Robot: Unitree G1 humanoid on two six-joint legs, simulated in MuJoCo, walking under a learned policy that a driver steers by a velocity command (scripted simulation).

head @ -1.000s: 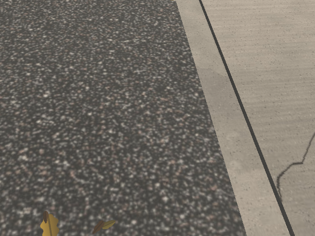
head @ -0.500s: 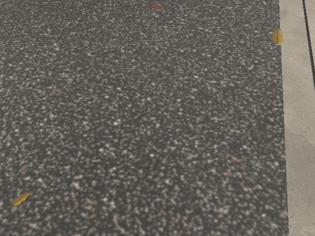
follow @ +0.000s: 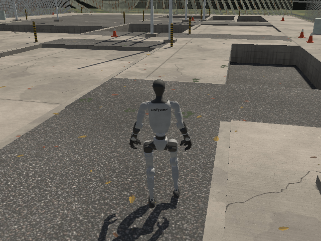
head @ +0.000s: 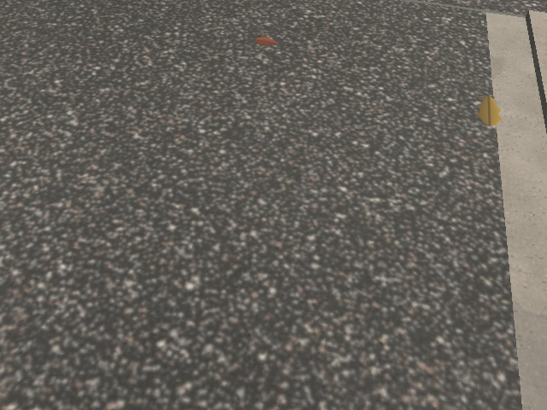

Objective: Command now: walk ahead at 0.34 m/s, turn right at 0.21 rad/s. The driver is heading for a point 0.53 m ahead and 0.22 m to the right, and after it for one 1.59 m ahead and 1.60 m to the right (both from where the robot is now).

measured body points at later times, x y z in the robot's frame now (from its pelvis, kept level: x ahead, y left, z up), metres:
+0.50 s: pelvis +0.16 -0.04 -0.01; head +0.21 -0.07 +0.43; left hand +0.37 +0.20 -0.10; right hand +0.25 -0.34 -0.13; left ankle +0.23 +0.13 -0.69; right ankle +0.22 -0.13 -0.75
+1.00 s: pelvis +0.20 +0.00 +0.00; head +0.24 +0.00 +0.44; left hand +0.48 +0.16 -0.11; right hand +0.17 -0.30 -0.10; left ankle +0.27 +0.11 -0.75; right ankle +0.12 -0.12 -0.69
